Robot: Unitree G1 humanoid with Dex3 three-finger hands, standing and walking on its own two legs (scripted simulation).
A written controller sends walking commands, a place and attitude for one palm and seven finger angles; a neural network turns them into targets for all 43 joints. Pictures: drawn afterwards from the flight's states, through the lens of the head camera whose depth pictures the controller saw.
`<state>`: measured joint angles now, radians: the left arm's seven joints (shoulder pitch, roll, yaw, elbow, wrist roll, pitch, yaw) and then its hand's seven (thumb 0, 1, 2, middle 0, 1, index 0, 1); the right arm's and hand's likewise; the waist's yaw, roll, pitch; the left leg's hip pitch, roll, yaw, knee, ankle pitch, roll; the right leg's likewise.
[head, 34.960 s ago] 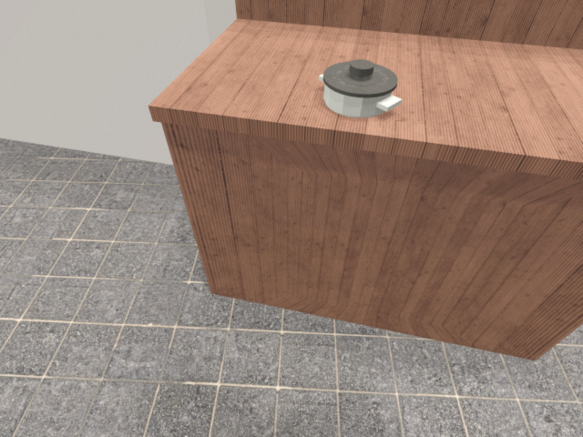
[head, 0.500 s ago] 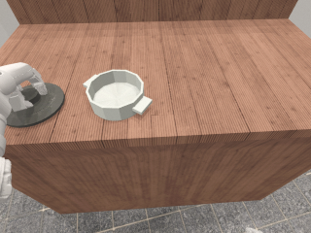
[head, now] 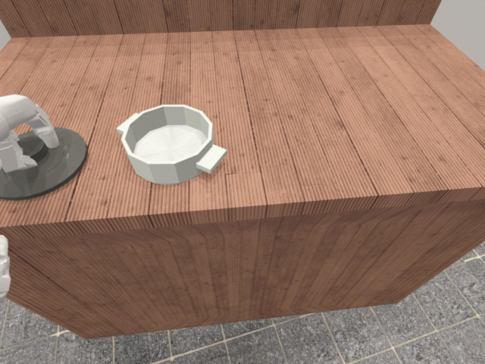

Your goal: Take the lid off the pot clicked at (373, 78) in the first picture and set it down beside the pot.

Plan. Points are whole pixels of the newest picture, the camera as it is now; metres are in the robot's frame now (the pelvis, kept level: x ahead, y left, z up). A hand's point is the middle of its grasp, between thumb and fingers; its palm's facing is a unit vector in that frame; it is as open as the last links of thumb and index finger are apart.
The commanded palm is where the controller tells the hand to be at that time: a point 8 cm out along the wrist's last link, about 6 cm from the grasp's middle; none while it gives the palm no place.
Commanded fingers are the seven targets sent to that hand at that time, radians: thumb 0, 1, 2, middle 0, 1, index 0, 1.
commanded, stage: open the fingers wide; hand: left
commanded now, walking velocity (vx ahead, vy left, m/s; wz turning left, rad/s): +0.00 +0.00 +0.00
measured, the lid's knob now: (29, 150) +0.45 +0.34 +0.12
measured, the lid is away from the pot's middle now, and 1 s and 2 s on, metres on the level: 0.23 0.23 0.23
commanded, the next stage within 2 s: raise the empty hand in 1.20 s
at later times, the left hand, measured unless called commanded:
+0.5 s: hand (18, 153) +0.42 +0.34 +0.14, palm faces -0.36 -0.10 -0.93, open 8.0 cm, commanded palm +0.43 +0.33 +0.19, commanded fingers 0.00 0.15 1.07 -0.66 -0.68 -0.67 -0.66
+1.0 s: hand (20, 148) +0.43 +0.34 +0.14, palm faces -0.36 -0.10 -0.93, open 10.2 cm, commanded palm +0.43 +0.34 +0.19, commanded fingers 0.00 -0.16 0.95 -0.52 -0.53 -0.52 -0.53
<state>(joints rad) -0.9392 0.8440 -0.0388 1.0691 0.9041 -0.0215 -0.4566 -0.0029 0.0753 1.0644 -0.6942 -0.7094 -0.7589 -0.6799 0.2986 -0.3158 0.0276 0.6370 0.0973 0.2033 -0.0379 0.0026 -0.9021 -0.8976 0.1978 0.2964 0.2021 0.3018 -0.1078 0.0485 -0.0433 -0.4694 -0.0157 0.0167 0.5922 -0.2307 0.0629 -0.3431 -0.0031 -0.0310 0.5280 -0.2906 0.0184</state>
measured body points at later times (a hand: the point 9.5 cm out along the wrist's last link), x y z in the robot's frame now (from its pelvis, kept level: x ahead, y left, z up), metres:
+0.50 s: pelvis +0.00 +0.00 +0.00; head +0.04 +0.01 +0.45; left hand +0.44 +0.34 +0.19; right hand +0.07 -0.27 -0.12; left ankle +0.04 +0.08 -0.73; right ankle -0.02 -0.14 -0.73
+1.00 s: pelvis +0.00 +0.00 +0.00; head +0.05 +0.01 +0.45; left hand +0.45 +0.34 +0.19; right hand +0.06 -0.27 -0.12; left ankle +0.04 +0.08 -0.73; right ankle -0.02 -0.14 -0.73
